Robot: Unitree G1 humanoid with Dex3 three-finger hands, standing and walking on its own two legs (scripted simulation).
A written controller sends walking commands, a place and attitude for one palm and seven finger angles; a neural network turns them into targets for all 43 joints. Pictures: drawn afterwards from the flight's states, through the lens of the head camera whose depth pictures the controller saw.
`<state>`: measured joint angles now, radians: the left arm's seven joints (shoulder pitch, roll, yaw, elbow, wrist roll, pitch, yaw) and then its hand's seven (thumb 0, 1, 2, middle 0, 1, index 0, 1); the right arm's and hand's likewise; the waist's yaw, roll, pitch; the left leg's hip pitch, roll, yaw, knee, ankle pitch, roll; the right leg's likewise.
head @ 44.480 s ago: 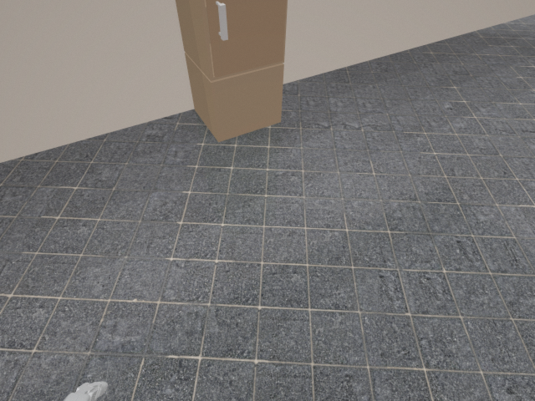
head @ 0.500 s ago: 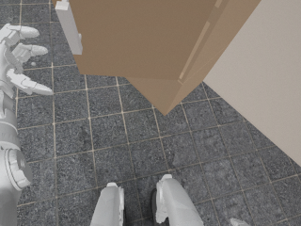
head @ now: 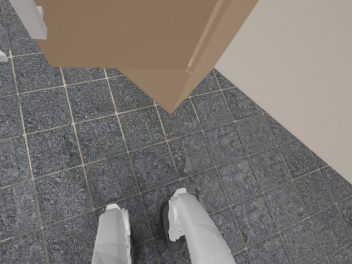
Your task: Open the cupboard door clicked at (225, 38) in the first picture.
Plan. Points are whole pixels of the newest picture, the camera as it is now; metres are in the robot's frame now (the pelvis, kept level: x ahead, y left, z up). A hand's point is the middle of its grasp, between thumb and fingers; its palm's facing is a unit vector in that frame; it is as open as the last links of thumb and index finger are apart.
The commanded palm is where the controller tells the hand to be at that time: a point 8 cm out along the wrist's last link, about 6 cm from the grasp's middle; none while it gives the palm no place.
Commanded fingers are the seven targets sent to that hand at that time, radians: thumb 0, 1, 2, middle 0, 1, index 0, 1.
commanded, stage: move the hooked fingers beside the handle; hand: left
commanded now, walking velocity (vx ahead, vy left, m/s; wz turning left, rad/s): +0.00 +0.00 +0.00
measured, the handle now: out of the picture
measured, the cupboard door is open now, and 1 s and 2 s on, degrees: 46 46 46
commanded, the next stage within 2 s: slide the fingers in behind the handle in 0.66 s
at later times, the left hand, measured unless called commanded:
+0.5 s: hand out of the picture +0.55 +0.28 +0.07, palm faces +0.00 -1.00 -0.02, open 14.0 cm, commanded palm +0.55 +0.29 +0.07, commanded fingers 0.00 -0.50 0.30 -0.30 -1.20 -0.30 -1.20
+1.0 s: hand out of the picture +0.56 +0.26 +0.07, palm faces -0.01 -1.00 -0.01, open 14.0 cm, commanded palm +0.55 +0.28 +0.06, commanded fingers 0.00 -0.50 0.30 -0.30 -1.20 -0.30 -1.20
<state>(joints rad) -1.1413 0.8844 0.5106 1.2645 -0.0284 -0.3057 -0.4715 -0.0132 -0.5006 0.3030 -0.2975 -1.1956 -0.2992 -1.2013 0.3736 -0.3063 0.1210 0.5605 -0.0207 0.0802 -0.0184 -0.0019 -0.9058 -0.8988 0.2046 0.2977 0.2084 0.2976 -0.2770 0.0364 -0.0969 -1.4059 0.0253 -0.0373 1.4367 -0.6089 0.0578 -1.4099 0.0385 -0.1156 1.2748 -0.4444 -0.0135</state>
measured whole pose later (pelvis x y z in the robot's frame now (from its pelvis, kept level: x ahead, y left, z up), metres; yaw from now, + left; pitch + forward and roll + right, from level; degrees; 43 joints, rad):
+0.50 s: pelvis +0.01 +0.01 +0.01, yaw +0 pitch +32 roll -8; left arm -1.06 0.80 0.49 1.23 -0.04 -0.33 -0.44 -0.01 -0.50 0.30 -0.30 -1.20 -0.30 -1.20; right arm 0.36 -0.29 0.11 0.56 -0.03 0.09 0.00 0.00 -0.91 -0.90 0.21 0.30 0.21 0.30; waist -0.25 0.04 -0.11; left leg -1.34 0.02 -0.04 1.39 -0.61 0.07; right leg -1.34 0.03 -0.11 1.22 -0.45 0.00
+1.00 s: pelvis +0.01 +0.00 +0.01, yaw +0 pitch +32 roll -7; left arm -1.07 0.78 0.48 1.21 -0.05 -0.33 -0.43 -0.01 -0.50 0.30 -0.30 -1.20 -0.30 -1.20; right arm 0.37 -0.28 0.11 0.58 -0.02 0.10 0.00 0.00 -0.91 -0.90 0.20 0.30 0.21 0.30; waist -0.25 0.04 -0.11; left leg -1.35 0.02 -0.04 1.40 -0.61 0.06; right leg -1.36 0.04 -0.12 1.24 -0.45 -0.01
